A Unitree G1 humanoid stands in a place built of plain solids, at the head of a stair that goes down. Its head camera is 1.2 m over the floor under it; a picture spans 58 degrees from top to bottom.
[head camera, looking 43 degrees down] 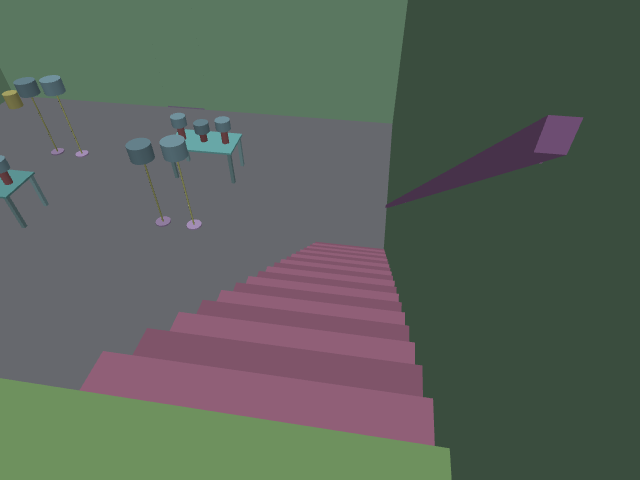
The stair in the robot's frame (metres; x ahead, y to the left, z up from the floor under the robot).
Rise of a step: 0.20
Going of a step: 0.25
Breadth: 1.21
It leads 9 degrees to the right of straight ahead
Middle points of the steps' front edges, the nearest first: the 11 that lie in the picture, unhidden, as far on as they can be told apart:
0.56 0.25 0.00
0.81 0.21 -0.20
1.05 0.17 -0.40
1.30 0.14 -0.60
1.54 0.10 -0.80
1.79 0.06 -1.00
2.03 0.02 -1.21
2.28 -0.02 -1.41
2.52 -0.06 -1.61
2.77 -0.09 -1.81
3.01 -0.13 -2.01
